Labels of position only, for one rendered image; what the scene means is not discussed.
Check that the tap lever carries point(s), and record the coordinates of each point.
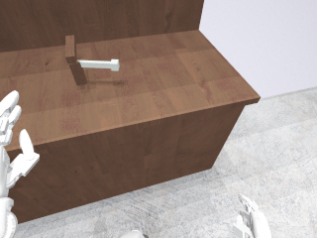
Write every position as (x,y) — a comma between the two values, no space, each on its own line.
(113,64)

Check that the right robot hand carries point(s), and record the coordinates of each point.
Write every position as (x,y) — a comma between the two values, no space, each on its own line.
(257,226)

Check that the left robot hand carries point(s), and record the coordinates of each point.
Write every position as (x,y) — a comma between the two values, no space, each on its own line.
(9,115)

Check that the robot left forearm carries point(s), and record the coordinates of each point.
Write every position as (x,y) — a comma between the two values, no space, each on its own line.
(8,220)

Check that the counter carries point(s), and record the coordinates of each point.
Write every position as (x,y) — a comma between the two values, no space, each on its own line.
(165,114)

